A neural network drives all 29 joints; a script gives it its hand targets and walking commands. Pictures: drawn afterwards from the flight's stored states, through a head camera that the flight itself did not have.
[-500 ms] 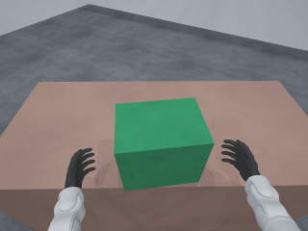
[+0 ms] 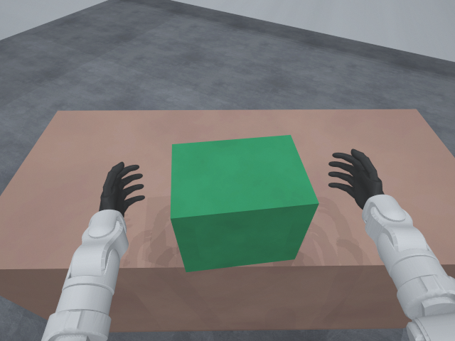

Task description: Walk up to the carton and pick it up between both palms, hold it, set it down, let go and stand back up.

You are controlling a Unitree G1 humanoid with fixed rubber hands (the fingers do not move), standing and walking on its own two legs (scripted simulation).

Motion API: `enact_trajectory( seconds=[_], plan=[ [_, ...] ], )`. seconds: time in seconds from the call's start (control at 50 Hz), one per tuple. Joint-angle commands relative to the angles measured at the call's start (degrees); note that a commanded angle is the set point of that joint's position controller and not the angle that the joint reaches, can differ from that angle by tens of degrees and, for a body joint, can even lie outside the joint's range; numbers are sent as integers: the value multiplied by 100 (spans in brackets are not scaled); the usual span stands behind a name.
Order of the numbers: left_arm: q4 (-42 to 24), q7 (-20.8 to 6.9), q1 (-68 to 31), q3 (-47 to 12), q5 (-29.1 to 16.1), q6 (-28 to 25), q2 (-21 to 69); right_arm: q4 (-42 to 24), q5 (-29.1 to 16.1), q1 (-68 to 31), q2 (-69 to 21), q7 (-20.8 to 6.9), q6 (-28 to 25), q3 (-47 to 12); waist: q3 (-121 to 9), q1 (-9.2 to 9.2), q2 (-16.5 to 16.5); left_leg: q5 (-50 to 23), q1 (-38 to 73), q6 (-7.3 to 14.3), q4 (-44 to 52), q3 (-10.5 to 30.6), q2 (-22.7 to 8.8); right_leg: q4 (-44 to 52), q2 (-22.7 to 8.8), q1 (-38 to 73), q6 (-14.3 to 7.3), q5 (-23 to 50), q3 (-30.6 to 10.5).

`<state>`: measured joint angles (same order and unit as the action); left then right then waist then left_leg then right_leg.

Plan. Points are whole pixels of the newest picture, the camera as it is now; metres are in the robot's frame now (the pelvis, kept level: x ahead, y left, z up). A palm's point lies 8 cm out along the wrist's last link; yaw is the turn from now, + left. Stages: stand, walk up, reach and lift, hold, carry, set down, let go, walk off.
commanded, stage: reach and lift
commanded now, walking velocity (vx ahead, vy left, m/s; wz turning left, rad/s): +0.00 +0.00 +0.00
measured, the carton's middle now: (237, 205) +0.41 +0.03 -0.03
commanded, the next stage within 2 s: none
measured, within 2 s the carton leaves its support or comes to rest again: neither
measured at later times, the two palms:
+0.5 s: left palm (110, 164) +0.39 +0.25 +0.12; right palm (360, 145) +0.45 -0.20 +0.12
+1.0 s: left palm (124, 192) +0.39 +0.25 +0.04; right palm (330, 167) +0.46 -0.16 +0.06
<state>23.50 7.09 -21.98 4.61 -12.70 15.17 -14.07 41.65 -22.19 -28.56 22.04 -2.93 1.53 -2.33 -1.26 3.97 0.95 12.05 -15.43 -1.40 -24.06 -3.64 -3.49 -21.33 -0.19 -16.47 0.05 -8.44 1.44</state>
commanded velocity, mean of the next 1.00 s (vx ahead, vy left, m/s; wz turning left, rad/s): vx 0.00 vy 0.00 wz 0.00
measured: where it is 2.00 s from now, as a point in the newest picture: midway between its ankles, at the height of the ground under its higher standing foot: outside the picture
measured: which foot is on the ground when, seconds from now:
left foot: down 0.00-1.00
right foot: down 0.00-1.00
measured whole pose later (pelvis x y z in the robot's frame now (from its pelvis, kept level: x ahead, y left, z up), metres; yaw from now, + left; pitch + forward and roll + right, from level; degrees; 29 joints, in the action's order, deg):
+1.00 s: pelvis +0.01 +0.00 -0.01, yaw +2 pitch +15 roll -2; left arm 49.9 5.6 -38.4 3.6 -13.0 2.4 -12.7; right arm 63.5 -20.5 -46.3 19.1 -0.7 -4.2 -3.5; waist -8.4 5.4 0.0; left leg 13.9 -31.0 -1.8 -30.2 -0.9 -4.1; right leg -24.1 0.3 -29.6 0.1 -9.3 3.8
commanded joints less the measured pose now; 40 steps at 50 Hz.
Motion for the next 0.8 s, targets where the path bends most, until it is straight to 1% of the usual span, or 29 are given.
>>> enact_trajectory(
  seconds=[0.0,0.04,0.16,0.18,0.2,0.22,0.24,0.28,0.3,0.32,0.34,0.36,0.38,0.4,0.42,0.44,0.46,0.48,0.5,0.52,0.56,0.58,0.6,0.62,0.66,0.68,0.74,0.76,0.78],
  plan=[
    [-1468,-14,-2730,309,-25,-235,-1034,-1492,-65,-2803,1442,24,-235,509,-3170,44,-47,-1889,965,-152,87,89,448,122,354,1059,-59,1122,-140],
    [-1444,-40,-3097,290,-78,-166,-1105,-1533,-52,-3084,1479,50,-131,516,-3310,14,-43,-1906,905,-144,72,91,458,121,349,1094,-36,1201,-153],
    [-1558,-120,-3340,491,-47,80,-1256,-1602,-111,-3357,1582,160,95,487,-3642,36,37,-2376,841,-149,-2,81,508,2,328,1477,69,2124,-172],
    [-1596,-123,-3562,477,-49,123,-1278,-1650,-98,-3545,1644,183,122,547,-3773,-31,31,-2341,780,-147,-6,95,514,-12,329,1498,103,2157,-147],
    [-1624,-116,-3611,499,-80,145,-1310,-1615,-92,-3615,1642,199,146,567,-3820,-5,24,-2382,772,-158,-14,91,507,-28,339,1464,101,2162,-137],
    [-1611,-118,-3614,463,-117,204,-1291,-1587,-119,-3638,1725,199,202,619,-3878,-73,13,-2413,804,-157,-24,100,502,-20,342,1390,117,2189,-103],
    [-1566,-113,-3667,480,-112,237,-1310,-1597,-107,-3710,1714,211,227,581,-3948,-36,51,-2511,821,-163,-61,113,497,-38,351,1372,122,2270,-108],
    [-1591,-119,-3772,487,-106,316,-1337,-1584,-135,-3832,1745,231,285,591,-4099,-56,57,-2674,888,-191,-97,116,489,-43,362,1388,138,2466,-83],
    [-1631,-107,-3960,542,-83,349,-1391,-1591,-161,-3985,1785,231,308,596,-4214,-23,21,-2702,850,-193,-110,111,494,-68,354,1440,145,2559,-98],
    [-1499,-100,-3846,487,-95,385,-1347,-1530,-159,-3959,1789,232,338,581,-4192,-11,-15,-2724,806,-216,-116,95,491,-106,363,1426,157,2599,-95],
    [-1535,-107,-3945,607,-63,431,-1417,-1547,-200,-4034,1794,237,380,524,-4288,59,70,-2838,795,-212,-125,88,488,-113,363,1553,162,2822,-118],
    [-1438,-115,-4100,572,-77,465,-1415,-1469,-198,-4195,1797,254,400,555,-4249,1,94,-2733,713,-208,-105,100,497,-128,366,1520,183,2776,-107],
    [-1357,-102,-4241,593,-65,489,-1441,-1363,-215,-4320,1810,249,458,528,-4206,44,77,-2703,629,-216,-79,92,493,-123,360,1546,179,2746,-108],
    [-1278,-92,-4276,594,-67,507,-1451,-1286,-204,-4321,1828,243,485,537,-4196,22,87,-2675,598,-197,-73,103,489,-129,368,1537,184,2687,-92],
    [-1227,-90,-4411,610,-81,535,-1484,-1283,-236,-4554,1841,242,513,515,-4255,83,132,-2667,578,-198,-65,89,479,-131,370,1527,180,2676,-96],
    [-1237,-77,-4465,583,-110,543,-1479,-1177,-250,-4519,1844,234,545,540,-4324,44,81,-2636,570,-204,-68,97,476,-132,365,1530,183,2639,-87],
    [-1205,-72,-4520,611,-114,579,-1510,-1148,-287,-4610,1838,223,579,469,-4385,98,99,-2707,590,-213,-75,82,481,-131,367,1564,193,2746,-88],
    [-1064,-69,-4681,602,-116,603,-1505,-1045,-277,-4749,1850,237,599,493,-4388,32,189,-2684,544,-198,-82,86,475,-122,379,1507,195,2749,-66],
    [-1008,-72,-4642,569,-127,607,-1499,-965,-324,-4766,1828,236,626,439,-4436,141,113,-2721,559,-222,-56,100,459,-135,376,1505,203,2734,-94],
    [-948,-65,-4748,572,-134,609,-1514,-915,-296,-4864,1824,231,632,463,-4465,83,152,-2739,581,-228,-109,99,461,-138,390,1462,188,2783,-68],
    [-802,-63,-4827,512,-137,611,-1454,-730,-328,-4958,1811,220,631,393,-4503,159,78,-2753,536,-269,-95,105,443,-145,382,1443,172,2755,-57],
    [-698,-71,-4809,494,-115,613,-1436,-603,-353,-4931,1793,206,633,391,-4499,155,15,-2809,564,-268,-120,113,437,-136,386,1398,153,2782,-73],
    [-636,-95,-4720,481,-88,596,-1408,-547,-328,-4873,1796,210,617,344,-4483,202,7,-2852,563,-287,-114,114,427,-153,391,1422,157,2832,-65],
    [-541,-116,-4792,489,-52,575,-1400,-400,-343,-4905,1748,207,610,320,-4427,189,-25,-2805,592,-292,-104,113,430,-101,395,1424,156,2713,-45],
    [-260,-145,-4676,457,-30,472,-1331,-210,-232,-4811,1665,206,534,335,-4350,149,93,-2804,555,-274,-113,101,428,-81,417,1340,159,2679,-24],
    [-255,-167,-4611,436,-22,391,-1280,-253,-220,-4792,1638,216,465,270,-4433,158,102,-2849,562,-278,-129,109,427,-105,419,1348,158,2711,-15],
    [-44,-206,-4552,369,61,31,-1130,-42,-105,-4722,1492,230,191,260,-4399,122,-29,-2964,550,-317,-218,107,423,-168,419,1277,168,2800,14],
    [107,-215,-4551,343,77,-121,-1095,160,-46,-4701,1450,240,86,286,-4384,86,-46,-2928,549,-321,-257,132,431,-153,420,1178,168,2734,20],
    [108,-217,-4575,279,93,-312,-1057,276,-30,-4634,1398,236,-20,296,-4419,71,-171,-2917,554,-357,-291,148,416,-187,412,1108,160,2651,48]
  ],
)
